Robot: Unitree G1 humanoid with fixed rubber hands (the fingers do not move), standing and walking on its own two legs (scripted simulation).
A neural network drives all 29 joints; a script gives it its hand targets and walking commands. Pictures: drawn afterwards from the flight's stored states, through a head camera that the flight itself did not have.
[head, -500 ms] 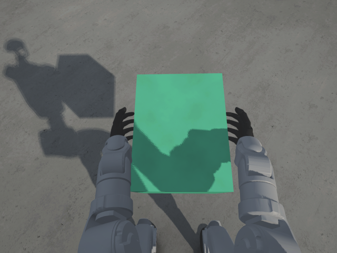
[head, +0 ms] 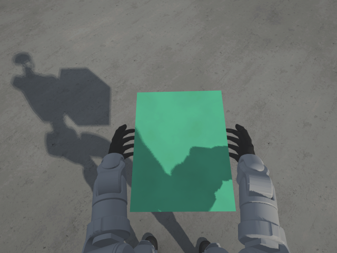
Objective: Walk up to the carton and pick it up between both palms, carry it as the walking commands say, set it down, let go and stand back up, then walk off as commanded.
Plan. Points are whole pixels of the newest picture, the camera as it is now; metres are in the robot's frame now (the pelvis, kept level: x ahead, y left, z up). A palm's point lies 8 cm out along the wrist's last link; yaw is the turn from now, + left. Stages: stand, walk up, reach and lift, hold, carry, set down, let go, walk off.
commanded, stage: reach and lift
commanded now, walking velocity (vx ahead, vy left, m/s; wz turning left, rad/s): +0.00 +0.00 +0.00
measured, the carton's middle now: (179, 155) +0.39 +0.00 -0.10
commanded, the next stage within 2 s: hold in 1.70 s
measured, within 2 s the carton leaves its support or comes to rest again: neither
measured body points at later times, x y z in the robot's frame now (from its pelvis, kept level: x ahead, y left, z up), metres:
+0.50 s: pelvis +0.02 +0.00 +0.03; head +0.05 +0.01 +0.48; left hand +0.35 +0.16 +0.04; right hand +0.35 -0.16 +0.05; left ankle +0.05 +0.14 -0.71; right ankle +0.03 -0.14 -0.71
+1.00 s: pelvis +0.02 +0.00 +0.04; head +0.00 +0.00 +0.48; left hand +0.33 +0.16 +0.08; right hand +0.33 -0.16 +0.07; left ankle +0.05 +0.14 -0.71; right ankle +0.03 -0.14 -0.71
